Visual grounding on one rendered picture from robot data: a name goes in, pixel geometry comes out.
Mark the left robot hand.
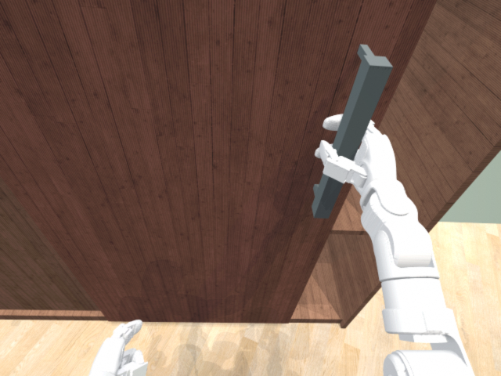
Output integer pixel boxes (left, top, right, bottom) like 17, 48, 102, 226
89, 320, 148, 376

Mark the handle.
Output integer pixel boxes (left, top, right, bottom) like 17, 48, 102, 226
312, 44, 393, 219

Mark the right robot upper arm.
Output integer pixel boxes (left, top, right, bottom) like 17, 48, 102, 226
383, 350, 472, 376

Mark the right robot hand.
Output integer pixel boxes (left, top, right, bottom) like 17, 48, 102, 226
315, 114, 397, 196

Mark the wardrobe door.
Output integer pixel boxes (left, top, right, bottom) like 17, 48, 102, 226
0, 0, 437, 324
0, 176, 100, 311

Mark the right robot forearm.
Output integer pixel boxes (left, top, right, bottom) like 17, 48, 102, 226
360, 178, 475, 376

